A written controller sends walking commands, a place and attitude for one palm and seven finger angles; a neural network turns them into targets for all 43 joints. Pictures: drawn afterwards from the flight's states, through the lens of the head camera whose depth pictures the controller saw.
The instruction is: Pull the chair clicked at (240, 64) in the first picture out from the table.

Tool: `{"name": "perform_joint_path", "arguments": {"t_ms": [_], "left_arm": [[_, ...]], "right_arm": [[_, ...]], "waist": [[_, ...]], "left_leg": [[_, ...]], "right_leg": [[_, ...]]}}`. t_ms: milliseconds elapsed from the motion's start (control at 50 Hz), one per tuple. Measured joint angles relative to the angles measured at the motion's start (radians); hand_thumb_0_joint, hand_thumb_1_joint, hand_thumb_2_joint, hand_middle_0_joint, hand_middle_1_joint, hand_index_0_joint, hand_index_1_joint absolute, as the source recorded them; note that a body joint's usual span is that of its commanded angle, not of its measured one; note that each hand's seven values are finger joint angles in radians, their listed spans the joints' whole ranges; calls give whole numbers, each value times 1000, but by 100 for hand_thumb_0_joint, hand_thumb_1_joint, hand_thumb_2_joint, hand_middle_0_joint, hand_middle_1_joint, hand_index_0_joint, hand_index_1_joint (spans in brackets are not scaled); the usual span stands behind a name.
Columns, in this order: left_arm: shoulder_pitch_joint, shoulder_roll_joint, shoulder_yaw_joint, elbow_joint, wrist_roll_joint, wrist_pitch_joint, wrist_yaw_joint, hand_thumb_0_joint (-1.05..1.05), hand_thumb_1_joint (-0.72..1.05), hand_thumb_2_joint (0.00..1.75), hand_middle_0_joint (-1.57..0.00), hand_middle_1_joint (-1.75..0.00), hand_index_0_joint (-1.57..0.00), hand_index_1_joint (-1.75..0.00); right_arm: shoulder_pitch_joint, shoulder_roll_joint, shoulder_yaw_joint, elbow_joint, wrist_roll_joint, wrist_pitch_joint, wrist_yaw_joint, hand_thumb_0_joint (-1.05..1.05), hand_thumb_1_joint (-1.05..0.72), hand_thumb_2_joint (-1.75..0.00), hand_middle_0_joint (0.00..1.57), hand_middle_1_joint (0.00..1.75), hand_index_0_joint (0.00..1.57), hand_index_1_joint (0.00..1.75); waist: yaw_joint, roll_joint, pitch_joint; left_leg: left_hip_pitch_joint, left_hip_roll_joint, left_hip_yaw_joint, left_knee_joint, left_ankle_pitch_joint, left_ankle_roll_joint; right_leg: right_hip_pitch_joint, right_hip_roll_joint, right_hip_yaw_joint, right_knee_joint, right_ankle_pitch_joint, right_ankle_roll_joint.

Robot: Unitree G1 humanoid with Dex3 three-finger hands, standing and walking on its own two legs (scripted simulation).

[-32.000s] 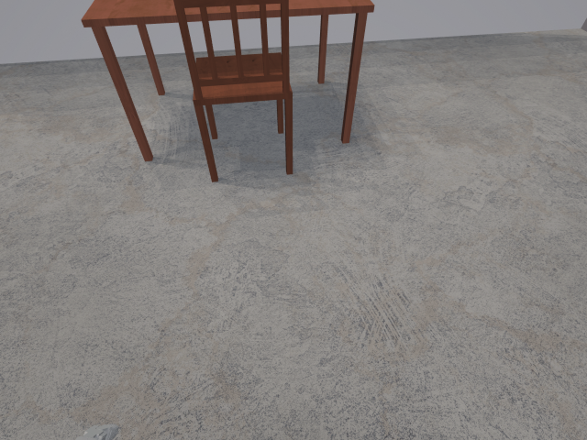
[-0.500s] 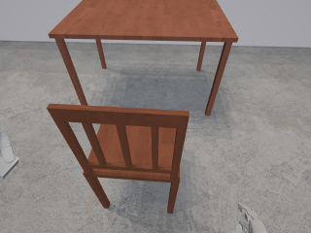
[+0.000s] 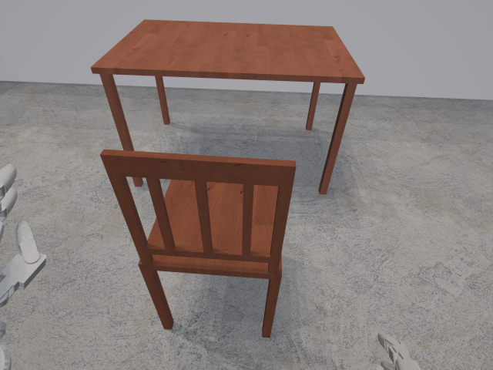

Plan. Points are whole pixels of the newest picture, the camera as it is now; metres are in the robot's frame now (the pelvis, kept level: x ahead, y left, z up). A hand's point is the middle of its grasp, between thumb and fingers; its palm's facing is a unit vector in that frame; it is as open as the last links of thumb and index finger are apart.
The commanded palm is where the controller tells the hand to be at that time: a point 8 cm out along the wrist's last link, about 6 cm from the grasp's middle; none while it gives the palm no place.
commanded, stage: stop stepping back and stand still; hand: left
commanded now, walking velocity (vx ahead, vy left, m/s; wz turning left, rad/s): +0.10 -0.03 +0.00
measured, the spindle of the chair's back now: (204, 218) +0.49 +0.14 -0.08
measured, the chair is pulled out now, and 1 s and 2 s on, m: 0.60 0.60 0.60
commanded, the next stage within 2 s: let the arm hang, fingers relaxed in 0.78 s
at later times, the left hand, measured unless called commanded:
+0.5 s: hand out of the picture +0.13 +0.30 +0.17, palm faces +0.48 -0.76 -0.43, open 7.4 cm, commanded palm +0.08 +0.33 +0.19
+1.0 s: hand (48, 360) +0.13 +0.29 +0.02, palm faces +0.24 -0.86 -0.44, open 7.4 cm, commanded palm none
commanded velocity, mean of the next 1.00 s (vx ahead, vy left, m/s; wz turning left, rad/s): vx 0.02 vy -0.01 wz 0.00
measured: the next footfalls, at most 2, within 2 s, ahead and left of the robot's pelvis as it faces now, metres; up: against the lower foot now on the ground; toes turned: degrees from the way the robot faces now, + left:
right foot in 0.20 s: +0.00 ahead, -0.11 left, +0.00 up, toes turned +2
left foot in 0.34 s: +0.07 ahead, +0.12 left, +0.00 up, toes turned +2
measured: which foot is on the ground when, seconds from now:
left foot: down 0.00-0.22, up 0.24-0.32, down 0.34-1.00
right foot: down 0.00-0.08, up 0.10-0.18, down 0.20-1.00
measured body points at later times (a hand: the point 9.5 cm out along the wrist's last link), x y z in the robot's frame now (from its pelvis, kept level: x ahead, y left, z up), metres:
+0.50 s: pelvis -0.05 +0.03 +0.01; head -0.08 +0.03 +0.46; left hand +0.10 +0.34 +0.19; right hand +0.09 -0.20 -0.08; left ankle +0.02 +0.12 -0.73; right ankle -0.03 -0.11 -0.72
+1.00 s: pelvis -0.06 +0.03 +0.00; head -0.08 +0.00 +0.45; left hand +0.11 +0.33 +0.04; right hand +0.09 -0.22 -0.11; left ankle +0.03 +0.12 -0.73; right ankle -0.04 -0.11 -0.73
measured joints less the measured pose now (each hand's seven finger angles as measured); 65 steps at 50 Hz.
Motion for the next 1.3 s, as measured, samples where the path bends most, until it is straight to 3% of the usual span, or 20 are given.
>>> {"name": "perform_joint_path", "arguments": {"t_ms": [80,140,180,240,300,340,400,460,520,580,880,920,1000,1060,1140,1200,1300], "left_arm": [[8,7,-4,-17,5,5,-1,1,88,90,-21,-30,-21,-31],[9,45,18,-21,14,0,-13,1,88,90,-21,-30,-21,-31],[15,82,37,-25,15,-17,-21,1,88,90,-21,-30,-21,-31],[33,97,63,-42,0,-48,-29,1,88,90,-21,-30,-21,-31],[63,71,50,-46,-12,-48,-31,1,88,90,-21,-30,-21,-31],[62,45,35,-39,-11,-43,-26,1,88,90,-21,-30,-21,-31],[21,16,24,-7,1,-39,-16,1,88,90,-21,-30,-21,-31],[21,4,22,25,20,-25,-18,1,88,90,-21,-30,-21,-31],[36,31,26,5,22,-26,-22,1,88,90,-21,-30,-21,-31],[47,55,37,-27,9,-51,-23,1,88,90,-21,-30,-21,-31],[42,15,-4,17,-2,-19,-9,1,88,90,-21,-30,-21,-31],[-26,23,-54,132,36,-27,-53,1,89,90,-21,-30,-21,-31],[-187,-36,-213,596,58,118,-127,0,89,90,-20,-30,-20,-30],[-218,-102,-303,913,61,195,-145,0,90,90,-19,-30,-19,-30],[-182,-190,-396,1203,53,225,-164,1,91,90,-19,-30,-19,-30],[-144,-188,-377,1323,46,207,-142,-1,100,90,-21,-30,-20,-30],[-60,-171,-389,1446,39,178,-145,0,98,90,-20,-30,-20,-30]], "right_arm": [[4,4,-5,-13,0,6,-8,1,-90,-90,20,30,20,30],[29,35,-16,-40,0,-1,-8,1,-90,-90,20,30,20,30],[53,54,-14,-51,2,-9,1,1,-90,-90,20,30,20,30],[41,48,-4,-36,-5,-8,16,1,-90,-90,20,30,20,30],[37,30,-2,7,-3,11,26,1,-90,-90,20,30,20,30],[46,16,1,16,-2,13,20,1,-90,-90,20,30,20,30],[33,18,-4,21,3,-6,7,1,-90,-90,20,30,20,30],[38,38,-7,2,8,-27,5,1,-90,-90,20,30,20,30],[48,62,0,-26,8,-52,12,1,-90,-90,20,30,20,30],[13,62,9,-27,1,-61,19,1,-90,-90,20,30,20,30],[-19,34,-9,-28,6,-42,8,1,-90,-90,20,30,20,30],[-28,0,-23,2,-1,-46,51,1,-90,-90,20,30,20,30],[-62,-46,-29,105,-17,73,98,1,-90,-90,20,30,20,30],[-46,-36,-29,138,-28,129,109,1,-90,-90,20,30,20,30],[16,2,-19,202,-34,147,110,1,-90,-90,20,30,20,30],[81,36,-13,267,-32,153,105,1,-91,-90,20,30,20,30],[146,67,-14,351,-23,159,92,1,-90,-90,20,30,20,30]], "waist": [[-22,-7,1],[-50,-6,-2],[-63,-12,-15],[-47,-6,3],[-15,-8,-6],[-8,-3,-23],[-2,-18,9],[-13,-16,2],[-25,-23,-13],[-19,-10,15],[-3,0,20],[-4,33,10],[-10,60,-13],[-34,42,-1],[-52,-15,32],[-31,-45,48],[-4,-26,79]], "left_leg": [[3,1,6,-11,41,2],[5,6,0,-54,78,1],[-17,6,1,-61,73,1],[-72,1,3,16,-6,-14],[-67,-21,7,154,-42,-14],[4,-15,6,66,-56,-4],[39,-25,20,-33,163,12],[62,-30,29,-97,156,25],[52,-36,31,-149,152,22],[40,-24,35,-166,202,13],[72,-21,47,-233,217,8],[31,-14,27,-201,289,16],[-19,-30,15,-109,229,19],[-28,-35,17,-67,188,18],[-10,-32,28,-68,185,15],[11,-30,24,-123,204,9],[41,-23,12,-183,225,-2]], "right_leg": [[-23,-2,1,60,-140,-8],[-25,8,-28,161,-206,-5],[34,14,-54,97,-216,-14],[45,18,-54,9,-40,-38],[23,10,-32,35,-18,-26],[8,8,-33,44,-28,-11],[2,-3,-17,64,-52,4],[16,5,-3,110,-143,7],[97,6,-14,-9,-147,-5],[116,17,-13,-91,-10,-5],[135,19,-3,-139,14,-4],[98,27,-25,-88,-8,-4],[52,12,-39,10,-69,-6],[41,8,-35,53,-98,-12],[46,11,-20,68,-117,-15],[64,14,-22,21,-99,-19],[102,23,-32,-54,-71,-24]]}}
